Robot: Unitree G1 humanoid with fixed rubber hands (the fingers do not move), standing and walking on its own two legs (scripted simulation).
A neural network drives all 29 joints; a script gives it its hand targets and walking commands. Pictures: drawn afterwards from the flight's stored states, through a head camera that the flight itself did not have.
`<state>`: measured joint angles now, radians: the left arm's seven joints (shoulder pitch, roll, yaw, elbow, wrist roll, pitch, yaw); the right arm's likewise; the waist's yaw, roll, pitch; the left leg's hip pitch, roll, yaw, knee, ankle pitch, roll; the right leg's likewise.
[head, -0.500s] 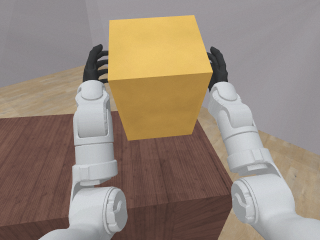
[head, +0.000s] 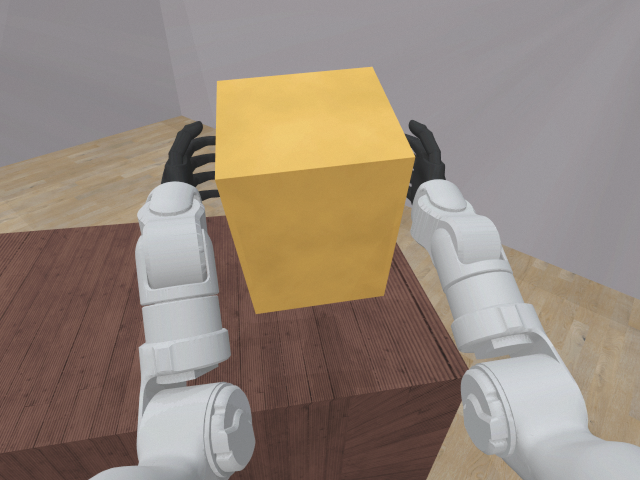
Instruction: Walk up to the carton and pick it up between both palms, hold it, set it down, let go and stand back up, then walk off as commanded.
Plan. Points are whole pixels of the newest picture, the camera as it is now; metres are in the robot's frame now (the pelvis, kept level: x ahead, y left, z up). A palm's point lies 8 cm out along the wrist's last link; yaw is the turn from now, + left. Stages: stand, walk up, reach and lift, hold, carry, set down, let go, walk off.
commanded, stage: hold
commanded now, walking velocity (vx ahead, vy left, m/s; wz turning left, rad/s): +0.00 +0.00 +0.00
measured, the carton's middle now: (309, 200) +0.41 +0.00 +0.21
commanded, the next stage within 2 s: none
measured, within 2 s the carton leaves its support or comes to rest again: neither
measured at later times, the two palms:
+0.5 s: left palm (184, 213) +0.35 +0.15 +0.23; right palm (414, 207) +0.36 -0.13 +0.22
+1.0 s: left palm (182, 201) +0.34 +0.15 +0.25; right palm (421, 193) +0.35 -0.13 +0.24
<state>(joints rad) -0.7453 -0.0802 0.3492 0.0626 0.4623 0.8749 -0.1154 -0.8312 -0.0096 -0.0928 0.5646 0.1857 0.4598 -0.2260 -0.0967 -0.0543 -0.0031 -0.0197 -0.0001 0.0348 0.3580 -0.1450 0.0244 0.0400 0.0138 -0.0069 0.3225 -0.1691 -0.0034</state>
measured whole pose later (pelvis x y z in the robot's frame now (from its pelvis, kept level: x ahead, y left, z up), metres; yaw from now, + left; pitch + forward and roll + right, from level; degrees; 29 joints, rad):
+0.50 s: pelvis -0.01 +0.00 +0.00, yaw +0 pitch -12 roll -1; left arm -0.73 -0.08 0.36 0.15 0.46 0.84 -0.10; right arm -0.83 0.00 -0.08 0.65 0.15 0.41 -0.22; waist -0.08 -0.05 0.04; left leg -0.02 0.00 0.03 0.36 -0.14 0.02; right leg 0.04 0.01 -0.01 0.32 -0.16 0.00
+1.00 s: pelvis -0.01 +0.00 +0.00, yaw +0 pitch -12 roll -1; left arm -0.73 -0.09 0.34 0.07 0.46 0.81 -0.07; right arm -0.82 0.00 -0.08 0.59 0.15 0.36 -0.22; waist -0.09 -0.05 0.03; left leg -0.02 0.00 0.03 0.36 -0.13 0.02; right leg 0.04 0.01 -0.01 0.32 -0.16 0.00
